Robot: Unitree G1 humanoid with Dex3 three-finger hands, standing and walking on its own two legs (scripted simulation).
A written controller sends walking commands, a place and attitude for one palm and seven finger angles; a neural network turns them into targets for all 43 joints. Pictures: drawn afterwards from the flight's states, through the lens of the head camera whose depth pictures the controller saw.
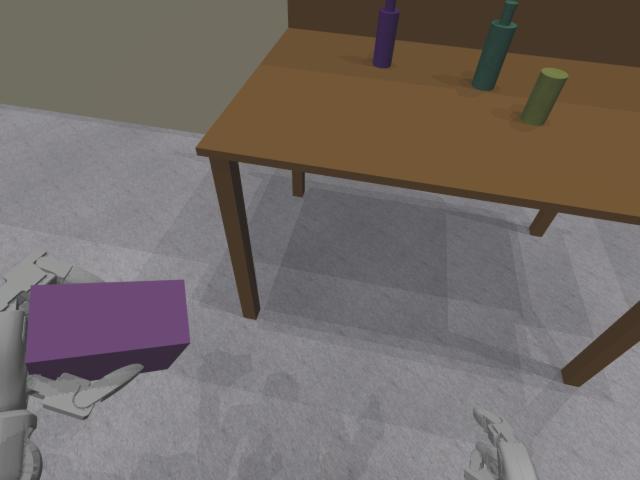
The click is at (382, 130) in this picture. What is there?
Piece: table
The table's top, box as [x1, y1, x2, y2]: [195, 28, 639, 224]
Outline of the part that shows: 195,147 198,155 639,224 639,67 507,52 494,88 490,91 481,91 475,89 470,84 481,49 395,40 391,65 388,68 378,68 372,64 375,37 288,28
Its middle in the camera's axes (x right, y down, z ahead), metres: +0.39 -0.37 +1.07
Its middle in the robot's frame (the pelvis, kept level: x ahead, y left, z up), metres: +1.07 -0.33 -0.04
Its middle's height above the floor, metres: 0.73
